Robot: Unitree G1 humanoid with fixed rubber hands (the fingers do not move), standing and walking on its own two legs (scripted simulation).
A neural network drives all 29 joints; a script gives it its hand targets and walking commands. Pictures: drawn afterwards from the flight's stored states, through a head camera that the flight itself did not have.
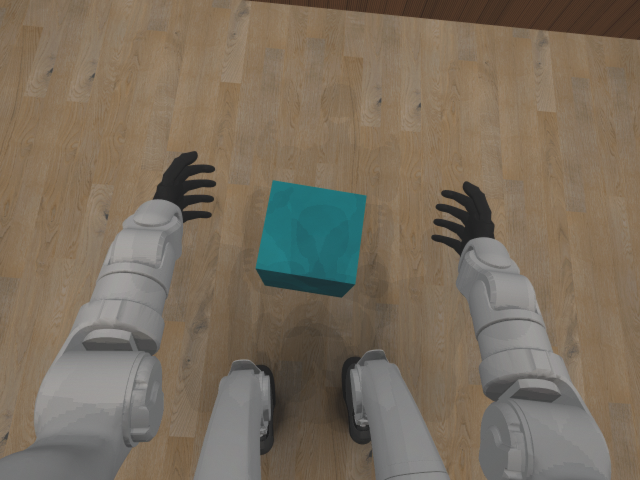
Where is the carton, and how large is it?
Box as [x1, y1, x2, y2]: [255, 180, 366, 297]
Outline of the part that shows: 273,180 255,268 264,284 341,297 355,282 366,196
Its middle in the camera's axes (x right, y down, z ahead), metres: -0.02 +0.00 +0.95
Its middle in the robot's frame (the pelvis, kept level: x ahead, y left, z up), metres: +0.51 -0.03 -0.53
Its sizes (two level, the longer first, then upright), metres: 0.210 0.200 0.250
